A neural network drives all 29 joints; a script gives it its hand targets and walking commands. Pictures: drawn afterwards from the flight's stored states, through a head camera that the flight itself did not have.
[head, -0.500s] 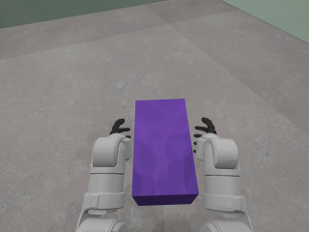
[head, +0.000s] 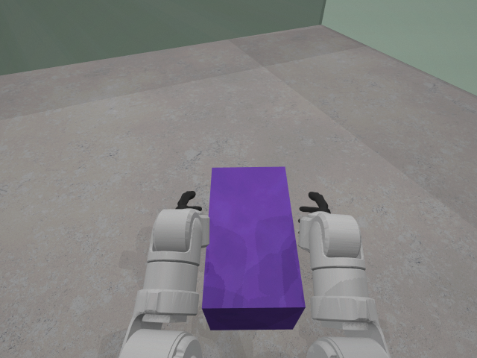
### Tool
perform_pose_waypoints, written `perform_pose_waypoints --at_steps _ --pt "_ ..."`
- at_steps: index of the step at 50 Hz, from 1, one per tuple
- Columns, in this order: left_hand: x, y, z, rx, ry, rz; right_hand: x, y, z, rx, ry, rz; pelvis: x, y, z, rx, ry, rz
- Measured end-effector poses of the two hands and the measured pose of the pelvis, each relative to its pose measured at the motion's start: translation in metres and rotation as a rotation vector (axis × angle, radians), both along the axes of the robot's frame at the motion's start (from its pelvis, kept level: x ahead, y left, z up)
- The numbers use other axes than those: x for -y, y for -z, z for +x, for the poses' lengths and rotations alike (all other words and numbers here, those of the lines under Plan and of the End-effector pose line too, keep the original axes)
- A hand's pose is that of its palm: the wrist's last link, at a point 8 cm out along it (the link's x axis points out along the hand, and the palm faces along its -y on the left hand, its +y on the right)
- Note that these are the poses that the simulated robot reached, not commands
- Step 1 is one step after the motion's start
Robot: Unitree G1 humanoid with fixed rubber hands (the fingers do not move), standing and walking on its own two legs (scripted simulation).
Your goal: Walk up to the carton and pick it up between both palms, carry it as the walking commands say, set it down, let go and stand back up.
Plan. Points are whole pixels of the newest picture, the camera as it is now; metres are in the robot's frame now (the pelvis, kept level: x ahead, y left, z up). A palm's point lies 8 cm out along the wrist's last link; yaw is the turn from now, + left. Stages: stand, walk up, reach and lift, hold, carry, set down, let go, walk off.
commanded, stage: carry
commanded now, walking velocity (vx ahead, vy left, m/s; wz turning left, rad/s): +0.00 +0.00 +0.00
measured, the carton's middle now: (249, 243) +0.35 -0.01 -0.03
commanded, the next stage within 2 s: none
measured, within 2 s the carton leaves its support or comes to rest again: neither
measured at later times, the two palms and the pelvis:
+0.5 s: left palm (183, 232) +0.29 +0.11 +0.10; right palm (323, 232) +0.30 -0.12 +0.10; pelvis -0.01 -0.01 +0.00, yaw +1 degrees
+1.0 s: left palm (184, 242) +0.28 +0.10 +0.08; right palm (329, 243) +0.29 -0.13 +0.08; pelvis -0.02 -0.02 +0.00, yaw +1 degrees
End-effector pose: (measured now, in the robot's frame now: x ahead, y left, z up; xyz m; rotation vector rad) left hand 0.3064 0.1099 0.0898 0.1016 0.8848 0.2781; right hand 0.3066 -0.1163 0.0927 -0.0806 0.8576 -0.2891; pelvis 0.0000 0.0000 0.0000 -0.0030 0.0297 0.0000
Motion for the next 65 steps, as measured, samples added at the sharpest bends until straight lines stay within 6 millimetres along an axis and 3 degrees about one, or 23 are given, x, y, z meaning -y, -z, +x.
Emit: perform_pose_waypoints --at_steps 31,52,65 --pt "0.006 -0.003 -0.014 0.004 -0.029 0.015 0.004 -0.001 -0.010 -0.007 -0.018 -0.001 0.011 -0.002 -0.013 0.012 -0.019 0.006" --pt "0.005 0.010 -0.026 0.059 0.020 -0.055 0.015 0.013 -0.021 0.039 -0.078 0.060 0.017 -0.002 -0.026 -0.005 -0.016 0.010" --pt "0.004 0.038 -0.042 0.118 0.105 -0.085 0.022 0.039 -0.038 0.094 -0.138 0.057 0.019 -0.001 -0.040 -0.010 -0.013 0.011"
